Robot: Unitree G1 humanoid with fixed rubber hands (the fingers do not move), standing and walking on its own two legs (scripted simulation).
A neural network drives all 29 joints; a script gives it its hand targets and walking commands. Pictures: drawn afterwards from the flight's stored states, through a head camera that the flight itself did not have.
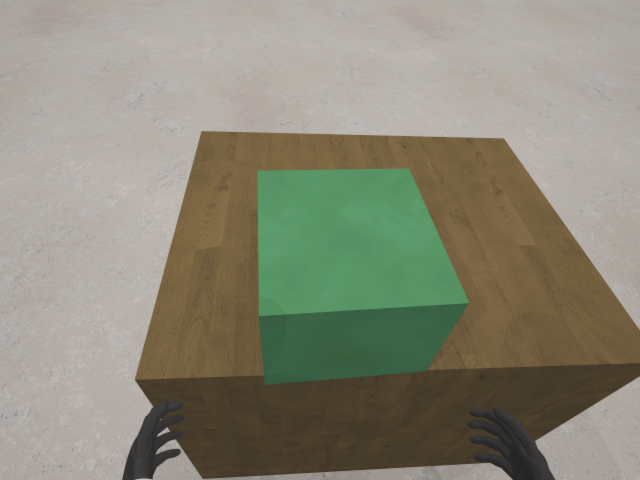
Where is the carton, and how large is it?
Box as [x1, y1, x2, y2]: [258, 168, 468, 384]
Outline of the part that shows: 408,168 258,171 259,323 265,384 426,370 466,307 468,301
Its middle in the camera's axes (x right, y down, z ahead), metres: +0.04 +0.06 +0.62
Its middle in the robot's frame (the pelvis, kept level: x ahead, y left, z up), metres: +0.43 -0.01 -0.01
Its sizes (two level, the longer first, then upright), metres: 0.273 0.257 0.197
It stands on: a pedestal, 0.67 m high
